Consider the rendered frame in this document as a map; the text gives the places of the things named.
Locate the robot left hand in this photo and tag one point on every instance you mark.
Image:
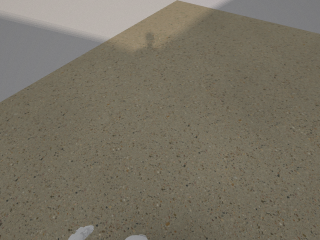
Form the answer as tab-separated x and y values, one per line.
82	233

